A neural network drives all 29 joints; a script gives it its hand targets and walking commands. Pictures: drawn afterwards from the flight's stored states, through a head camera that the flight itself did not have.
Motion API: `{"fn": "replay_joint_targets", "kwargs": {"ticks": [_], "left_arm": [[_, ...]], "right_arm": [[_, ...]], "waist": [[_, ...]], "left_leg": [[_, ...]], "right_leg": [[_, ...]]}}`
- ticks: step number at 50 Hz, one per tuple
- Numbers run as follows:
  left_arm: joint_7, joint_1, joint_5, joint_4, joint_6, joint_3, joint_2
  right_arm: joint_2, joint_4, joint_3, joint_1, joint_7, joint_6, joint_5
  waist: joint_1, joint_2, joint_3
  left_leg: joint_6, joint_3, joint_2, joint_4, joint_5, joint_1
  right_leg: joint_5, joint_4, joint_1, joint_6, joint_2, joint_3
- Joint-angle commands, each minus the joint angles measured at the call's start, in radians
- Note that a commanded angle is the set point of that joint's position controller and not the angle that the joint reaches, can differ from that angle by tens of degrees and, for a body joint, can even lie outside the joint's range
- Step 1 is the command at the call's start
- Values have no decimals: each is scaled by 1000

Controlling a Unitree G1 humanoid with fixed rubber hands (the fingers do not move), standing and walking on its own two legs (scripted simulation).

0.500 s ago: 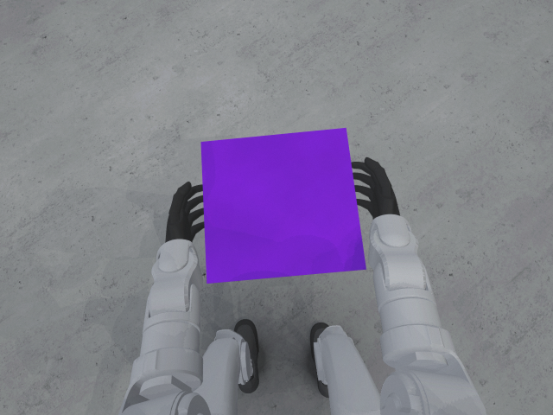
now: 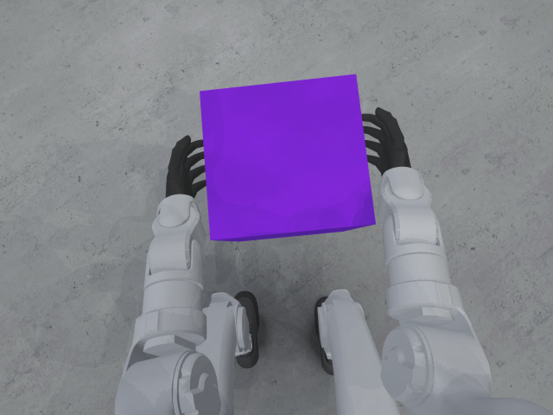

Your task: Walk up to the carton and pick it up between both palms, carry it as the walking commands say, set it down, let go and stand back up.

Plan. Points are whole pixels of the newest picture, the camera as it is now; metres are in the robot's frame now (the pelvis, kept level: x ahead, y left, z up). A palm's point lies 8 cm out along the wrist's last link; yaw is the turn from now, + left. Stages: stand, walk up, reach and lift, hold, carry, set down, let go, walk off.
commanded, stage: set down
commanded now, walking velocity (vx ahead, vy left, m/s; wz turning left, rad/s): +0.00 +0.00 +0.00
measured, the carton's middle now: (285, 175) +0.45 -0.02 -0.17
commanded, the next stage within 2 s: none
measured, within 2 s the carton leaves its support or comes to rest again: neither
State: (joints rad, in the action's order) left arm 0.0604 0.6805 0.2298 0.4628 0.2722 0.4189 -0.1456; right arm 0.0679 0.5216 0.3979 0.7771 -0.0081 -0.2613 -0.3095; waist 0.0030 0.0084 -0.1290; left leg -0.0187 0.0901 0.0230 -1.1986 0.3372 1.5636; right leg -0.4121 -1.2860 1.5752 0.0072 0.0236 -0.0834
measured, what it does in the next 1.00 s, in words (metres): lowers itself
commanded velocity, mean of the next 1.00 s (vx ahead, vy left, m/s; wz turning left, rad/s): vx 0.00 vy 0.00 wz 0.00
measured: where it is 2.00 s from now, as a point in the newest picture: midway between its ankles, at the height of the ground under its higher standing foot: (288, 345)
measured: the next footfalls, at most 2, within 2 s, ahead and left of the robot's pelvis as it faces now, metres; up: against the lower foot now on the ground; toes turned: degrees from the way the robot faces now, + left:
none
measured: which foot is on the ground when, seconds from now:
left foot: down 0.00-1.00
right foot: down 0.00-1.00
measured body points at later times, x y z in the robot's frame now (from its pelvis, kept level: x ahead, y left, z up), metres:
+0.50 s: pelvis -0.01 +0.00 -0.07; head +0.28 -0.02 +0.27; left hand +0.45 +0.14 -0.18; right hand +0.48 -0.16 -0.18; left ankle +0.10 +0.12 -0.59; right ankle +0.07 -0.12 -0.59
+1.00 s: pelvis -0.02 +0.00 -0.13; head +0.31 -0.03 +0.17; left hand +0.48 +0.13 -0.26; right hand +0.50 -0.17 -0.26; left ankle +0.09 +0.12 -0.59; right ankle +0.07 -0.12 -0.59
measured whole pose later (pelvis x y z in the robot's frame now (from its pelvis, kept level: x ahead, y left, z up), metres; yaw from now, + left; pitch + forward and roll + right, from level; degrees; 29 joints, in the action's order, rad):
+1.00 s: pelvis -0.02 +0.00 -0.13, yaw +4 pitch +52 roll +6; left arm 0.10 1.03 0.20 0.51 0.33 0.43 -0.05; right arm -0.07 0.62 0.40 1.13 0.00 -0.29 -0.31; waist 0.02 -0.01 -0.09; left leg -0.01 0.08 0.01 -1.63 0.41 2.13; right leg -0.50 -1.73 2.14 0.01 0.02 -0.08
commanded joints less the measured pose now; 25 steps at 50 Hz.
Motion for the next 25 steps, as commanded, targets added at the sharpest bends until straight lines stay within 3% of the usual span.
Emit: {"fn": "replay_joint_targets", "kwargs": {"ticks": [1, 11, 25], "left_arm": [[-260, 854, -200, -66, -39, -614, -835], [-259, 932, -224, -51, -31, -607, -799], [-217, 1043, -257, -39, -26, -621, -770]], "right_arm": [[917, 192, -470, 490, -242, -2, 115], [899, 203, -465, 555, -228, -14, 128], [793, 222, -442, 657, -229, -7, 149]], "waist": [[66, 50, -933], [70, 60, -995], [113, 14, -1023]], "left_leg": [[33, -92, -185, -87, -162, -437], [33, -74, -193, -194, -184, -343], [48, -73, -195, -302, -183, -276]], "right_leg": [[220, 39, -373, -8, 124, 78], [240, -56, -299, 0, 127, 91], [224, -175, -127, -9, 128, 120]]}}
